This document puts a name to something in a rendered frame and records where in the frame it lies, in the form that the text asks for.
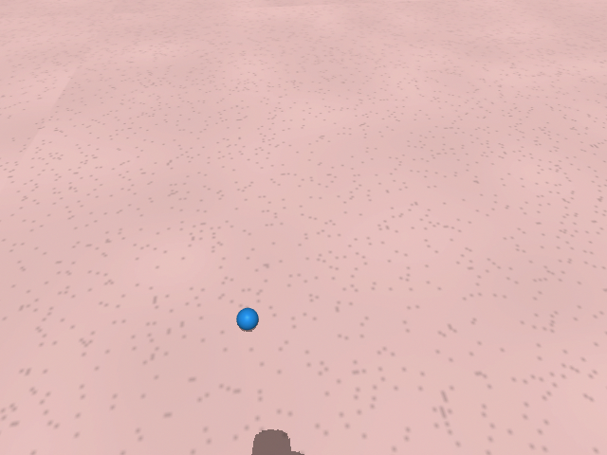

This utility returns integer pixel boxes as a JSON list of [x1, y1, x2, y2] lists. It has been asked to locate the ball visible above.
[[236, 308, 258, 330]]

